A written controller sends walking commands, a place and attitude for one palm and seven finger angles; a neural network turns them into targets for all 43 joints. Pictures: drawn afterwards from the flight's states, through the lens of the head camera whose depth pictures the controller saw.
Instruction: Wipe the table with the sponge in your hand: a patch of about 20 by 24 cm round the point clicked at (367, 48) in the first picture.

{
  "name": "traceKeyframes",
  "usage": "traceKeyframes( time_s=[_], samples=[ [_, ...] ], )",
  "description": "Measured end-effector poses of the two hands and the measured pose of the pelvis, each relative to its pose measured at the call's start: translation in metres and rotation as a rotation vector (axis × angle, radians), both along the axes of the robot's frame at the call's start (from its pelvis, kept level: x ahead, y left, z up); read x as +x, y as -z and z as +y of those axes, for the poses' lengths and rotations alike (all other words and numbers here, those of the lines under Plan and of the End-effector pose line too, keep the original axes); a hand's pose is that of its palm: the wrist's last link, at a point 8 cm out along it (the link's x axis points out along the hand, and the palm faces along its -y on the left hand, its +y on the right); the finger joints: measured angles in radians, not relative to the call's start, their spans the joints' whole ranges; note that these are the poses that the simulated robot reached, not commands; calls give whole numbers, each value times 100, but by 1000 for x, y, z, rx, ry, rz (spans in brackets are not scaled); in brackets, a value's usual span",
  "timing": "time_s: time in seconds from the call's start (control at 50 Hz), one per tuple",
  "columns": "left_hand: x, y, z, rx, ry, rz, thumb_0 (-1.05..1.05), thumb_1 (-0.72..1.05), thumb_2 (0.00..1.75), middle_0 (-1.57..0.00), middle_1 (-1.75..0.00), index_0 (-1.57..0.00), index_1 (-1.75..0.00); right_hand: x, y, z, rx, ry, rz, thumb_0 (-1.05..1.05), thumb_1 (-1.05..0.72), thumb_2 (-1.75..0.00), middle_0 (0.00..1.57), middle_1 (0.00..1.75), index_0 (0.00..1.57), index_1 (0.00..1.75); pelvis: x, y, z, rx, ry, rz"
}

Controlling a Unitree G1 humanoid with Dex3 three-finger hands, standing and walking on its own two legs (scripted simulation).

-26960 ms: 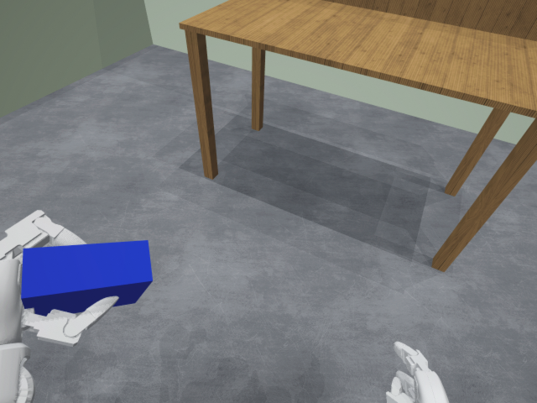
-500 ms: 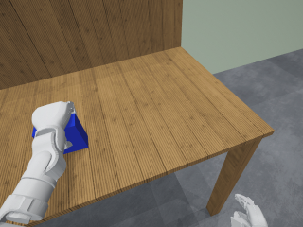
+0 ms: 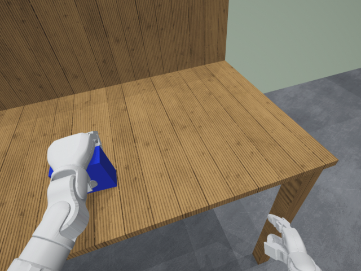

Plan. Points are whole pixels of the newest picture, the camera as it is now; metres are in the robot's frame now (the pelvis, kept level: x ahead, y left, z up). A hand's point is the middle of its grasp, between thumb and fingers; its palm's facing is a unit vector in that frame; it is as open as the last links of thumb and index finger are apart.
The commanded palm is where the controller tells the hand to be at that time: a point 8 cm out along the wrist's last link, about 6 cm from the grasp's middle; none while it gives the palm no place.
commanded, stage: wipe back along the middle lane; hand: left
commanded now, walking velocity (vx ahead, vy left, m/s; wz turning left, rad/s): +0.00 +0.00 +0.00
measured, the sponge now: (89, 176) +0.30 +0.27 +0.07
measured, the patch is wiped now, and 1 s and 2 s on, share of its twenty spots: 0.85 0.85 0.95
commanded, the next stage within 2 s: slide across to the third lane in 0.40 s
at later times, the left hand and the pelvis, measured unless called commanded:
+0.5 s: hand (88, 185) +0.24 +0.23 +0.11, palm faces +0.15 -0.13 -0.98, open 9.1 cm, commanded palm +0.20 +0.21 +0.15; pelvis -0.01 +0.00 +0.00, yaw -1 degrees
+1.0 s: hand (118, 179) +0.26 +0.16 +0.12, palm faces +0.12 -0.14 -0.98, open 9.1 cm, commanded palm +0.23 +0.16 +0.18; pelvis -0.02 -0.04 +0.00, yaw +0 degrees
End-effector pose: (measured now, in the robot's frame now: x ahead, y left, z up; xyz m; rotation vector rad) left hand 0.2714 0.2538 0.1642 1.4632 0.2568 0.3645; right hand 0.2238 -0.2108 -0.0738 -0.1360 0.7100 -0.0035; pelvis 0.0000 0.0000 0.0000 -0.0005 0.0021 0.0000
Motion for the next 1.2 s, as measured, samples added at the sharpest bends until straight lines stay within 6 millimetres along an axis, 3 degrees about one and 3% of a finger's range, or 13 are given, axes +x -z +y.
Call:
traceKeyframes(
  time_s=[0.32,0.6,0.74,0.98,1.2],
  samples=[
    [-38,0,-15,-51,24,-57,4,-41,109,-73,-149,-79,-147,3,-4,7,24,-28,-15,1,-90,-90,20,30,18,29,-2,1,3,1,10,-24],
    [-61,1,-35,-56,26,-68,4,-41,109,-73,-149,-80,-146,0,-6,6,47,-57,-42,1,-90,-90,20,30,18,29,-12,2,-10,7,6,-42],
    [-58,0,-46,-40,26,-47,3,-42,109,-74,-148,-82,-144,0,-7,2,46,-73,-68,1,-90,-90,20,30,19,29,-18,2,-19,11,-4,-57],
    [-41,-8,-86,-54,109,-43,1,-44,109,-78,-145,-84,-141,0,-10,-7,61,-81,-104,1,-90,-90,20,30,20,30,-24,2,-35,20,-5,-73],
    [-27,-6,-101,-75,102,-40,0,-45,109,-79,-143,-85,-140,-4,-13,-34,40,-38,-105,1,-90,-90,20,30,20,30,-23,2,-48,24,13,-75]
  ],
)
